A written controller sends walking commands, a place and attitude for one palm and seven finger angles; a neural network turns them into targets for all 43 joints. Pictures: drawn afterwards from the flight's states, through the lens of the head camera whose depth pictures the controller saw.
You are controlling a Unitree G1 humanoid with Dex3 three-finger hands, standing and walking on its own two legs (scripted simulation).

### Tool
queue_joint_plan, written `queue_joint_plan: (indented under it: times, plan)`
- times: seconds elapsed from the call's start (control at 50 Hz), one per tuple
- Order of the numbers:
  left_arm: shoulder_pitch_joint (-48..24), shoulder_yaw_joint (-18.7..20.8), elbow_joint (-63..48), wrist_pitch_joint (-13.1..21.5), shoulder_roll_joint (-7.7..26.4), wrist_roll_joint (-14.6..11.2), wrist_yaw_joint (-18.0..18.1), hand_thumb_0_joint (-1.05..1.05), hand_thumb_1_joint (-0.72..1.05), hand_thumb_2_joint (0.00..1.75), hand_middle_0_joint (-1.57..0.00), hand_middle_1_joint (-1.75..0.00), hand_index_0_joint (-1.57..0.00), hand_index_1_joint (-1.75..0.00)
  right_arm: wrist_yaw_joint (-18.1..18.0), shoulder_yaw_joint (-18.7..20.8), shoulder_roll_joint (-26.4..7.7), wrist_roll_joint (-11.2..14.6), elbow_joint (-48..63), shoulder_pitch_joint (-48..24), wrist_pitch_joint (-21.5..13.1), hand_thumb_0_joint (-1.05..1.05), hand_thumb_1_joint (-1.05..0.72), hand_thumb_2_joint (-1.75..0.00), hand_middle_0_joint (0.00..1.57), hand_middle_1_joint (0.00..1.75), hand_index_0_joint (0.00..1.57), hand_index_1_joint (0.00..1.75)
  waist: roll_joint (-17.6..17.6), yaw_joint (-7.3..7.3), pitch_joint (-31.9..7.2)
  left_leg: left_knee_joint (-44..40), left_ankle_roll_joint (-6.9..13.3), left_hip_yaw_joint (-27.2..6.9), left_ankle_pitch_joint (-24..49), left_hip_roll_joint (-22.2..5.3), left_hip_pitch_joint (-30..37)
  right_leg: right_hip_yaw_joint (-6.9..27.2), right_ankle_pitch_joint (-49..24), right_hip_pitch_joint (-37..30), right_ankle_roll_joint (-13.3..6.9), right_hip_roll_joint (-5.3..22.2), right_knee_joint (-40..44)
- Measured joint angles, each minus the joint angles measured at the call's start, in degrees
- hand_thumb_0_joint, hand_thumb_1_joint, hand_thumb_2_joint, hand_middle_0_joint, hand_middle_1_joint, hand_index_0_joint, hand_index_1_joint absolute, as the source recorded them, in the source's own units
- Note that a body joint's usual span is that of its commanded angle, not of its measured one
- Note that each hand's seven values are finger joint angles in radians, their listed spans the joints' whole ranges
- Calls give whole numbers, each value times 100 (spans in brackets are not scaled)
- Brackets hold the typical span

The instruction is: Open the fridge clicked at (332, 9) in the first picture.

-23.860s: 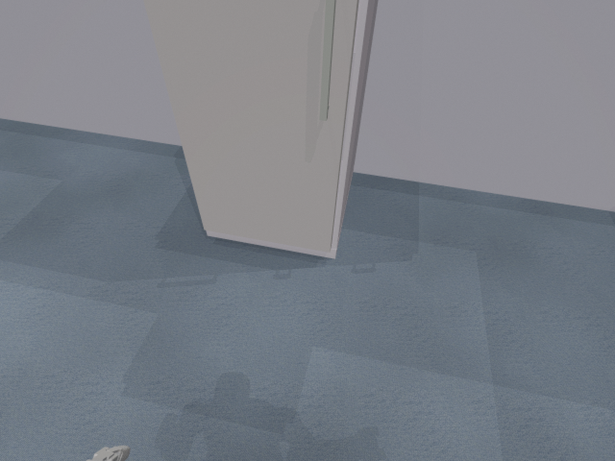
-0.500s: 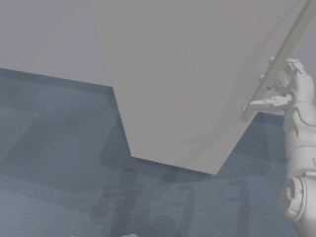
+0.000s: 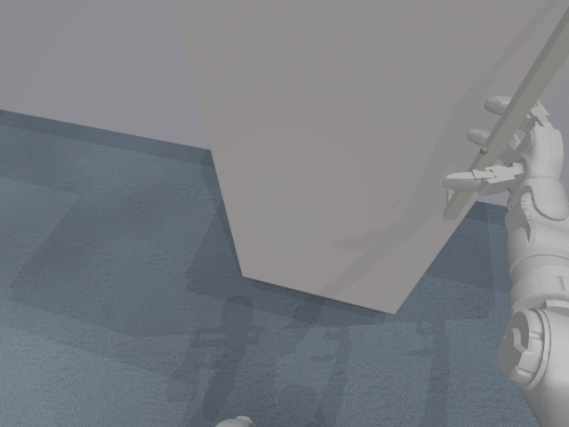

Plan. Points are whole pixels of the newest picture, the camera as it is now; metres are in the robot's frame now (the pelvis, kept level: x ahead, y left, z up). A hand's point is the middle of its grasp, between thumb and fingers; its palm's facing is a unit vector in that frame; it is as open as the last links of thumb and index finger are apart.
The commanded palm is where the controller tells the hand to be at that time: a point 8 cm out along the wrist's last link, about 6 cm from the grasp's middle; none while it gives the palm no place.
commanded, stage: slide the fingers in behind the handle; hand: right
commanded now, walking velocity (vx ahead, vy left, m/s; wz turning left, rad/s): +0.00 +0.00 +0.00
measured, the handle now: (499, 124) +0.53 -0.21 +0.15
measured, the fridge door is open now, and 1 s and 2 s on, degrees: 0 0 0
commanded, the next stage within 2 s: grip the handle and tug to test in 0.24 s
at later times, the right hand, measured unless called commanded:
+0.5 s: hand (483, 152) +0.48 -0.19 +0.14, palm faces +0.10 +0.99 +0.02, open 13.4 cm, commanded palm +0.45 -0.24 +0.14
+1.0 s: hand (477, 149) +0.49 -0.18 +0.14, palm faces +0.11 +0.99 +0.00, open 5.9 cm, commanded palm +0.45 -0.23 +0.14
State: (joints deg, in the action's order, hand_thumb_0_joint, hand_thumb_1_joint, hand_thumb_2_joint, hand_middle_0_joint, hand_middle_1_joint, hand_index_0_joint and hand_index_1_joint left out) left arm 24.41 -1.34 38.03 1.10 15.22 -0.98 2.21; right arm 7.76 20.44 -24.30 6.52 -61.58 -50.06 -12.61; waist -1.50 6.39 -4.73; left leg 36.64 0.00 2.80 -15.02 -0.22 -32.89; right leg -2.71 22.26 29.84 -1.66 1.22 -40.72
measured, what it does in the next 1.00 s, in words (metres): stands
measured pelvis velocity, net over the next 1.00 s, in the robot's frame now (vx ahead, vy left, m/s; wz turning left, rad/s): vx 0.00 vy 0.00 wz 0.00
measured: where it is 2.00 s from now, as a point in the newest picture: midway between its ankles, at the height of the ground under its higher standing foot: outside the picture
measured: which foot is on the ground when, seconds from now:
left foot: down 0.00-1.00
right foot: down 0.00-1.00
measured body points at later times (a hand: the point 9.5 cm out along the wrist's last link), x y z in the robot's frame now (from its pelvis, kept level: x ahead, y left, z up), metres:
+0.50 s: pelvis +0.00 +0.00 +0.00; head +0.06 +0.00 +0.45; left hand +0.05 +0.27 -0.11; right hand +0.47 -0.24 +0.14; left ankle +0.03 +0.12 -0.72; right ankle -0.03 -0.10 -0.72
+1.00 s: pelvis +0.00 +0.00 +0.00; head +0.06 +0.00 +0.45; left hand +0.03 +0.27 -0.12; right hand +0.47 -0.24 +0.14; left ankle +0.03 +0.12 -0.72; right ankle -0.03 -0.10 -0.72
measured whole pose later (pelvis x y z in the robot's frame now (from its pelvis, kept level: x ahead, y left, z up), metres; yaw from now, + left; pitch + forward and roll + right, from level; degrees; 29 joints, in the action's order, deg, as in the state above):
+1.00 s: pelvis +0.00 +0.00 +0.00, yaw +0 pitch +11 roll +1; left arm 23.0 -1.2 37.7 1.0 15.3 -0.9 2.4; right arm 6.6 19.8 -23.3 6.2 -60.8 -49.9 -12.1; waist -1.6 6.2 -4.5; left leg 36.5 0.3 3.0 -15.2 -0.2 -32.3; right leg -2.5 22.0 29.1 -1.4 1.2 -40.0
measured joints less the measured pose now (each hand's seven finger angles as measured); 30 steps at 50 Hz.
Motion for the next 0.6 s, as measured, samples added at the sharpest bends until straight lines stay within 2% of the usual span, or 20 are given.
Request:
queue_joint_plan:
  times: [0.2, 0.34, 0.42, 0.6]
  plan:
    - [-116, 0, -71, -14, -14, -4, 13, 1, 91, 90, -20, -30, -21, -30, -29, 74, 20, -41, 115, 132, 23, -1, 50, -30, 31, 121, 30, 121, 12, -14, 2, -21, 4, -18, -7, 15, 71, -16, 8, -84, 4, 11, 33]
    - [-173, 9, -56, -11, 1, -29, 27, 1, 91, 90, -20, -30, -21, -30, 32, -66, 81, 71, 212, 151, 38, -1, 50, -30, 30, 120, 30, 120, 6, -91, 8, -46, 5, 18, -13, 4, 128, 22, 2, -122, 9, 1, 52]
    - [-207, 10, -58, -6, 12, -25, 32, 1, 91, 90, -20, -30, -21, -30, 25, -121, 128, 54, 197, 111, 109, -1, 49, -30, 30, 121, 30, 121, 1, -99, 3, -44, 7, 41, -20, -10, 133, 46, -3, -118, 10, -12, 53]
    - [-243, -15, -88, -16, -13, -5, 25, 1, 91, 90, -20, -30, -21, -30, -44, 11, 101, -7, 133, 98, 47, -1, 25, -40, 33, 124, 33, 124, 35, -59, 8, -25, 18, 10, -20, 4, 106, 16, -8, -121, 20, 0, 66]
